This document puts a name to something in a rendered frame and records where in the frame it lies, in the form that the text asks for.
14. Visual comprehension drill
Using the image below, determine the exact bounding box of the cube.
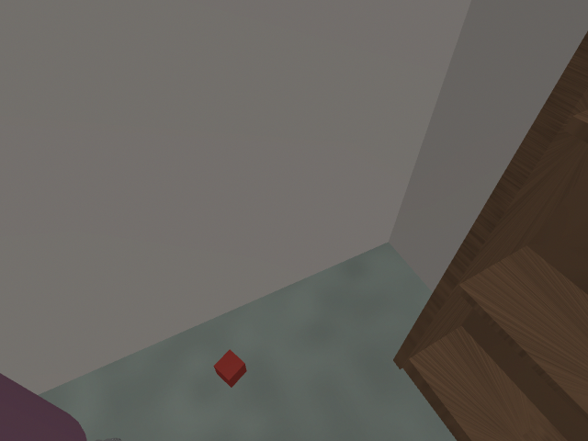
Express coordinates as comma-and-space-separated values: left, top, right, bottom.
214, 349, 246, 388

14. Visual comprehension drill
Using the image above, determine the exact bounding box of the bookshelf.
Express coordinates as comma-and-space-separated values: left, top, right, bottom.
393, 31, 588, 441

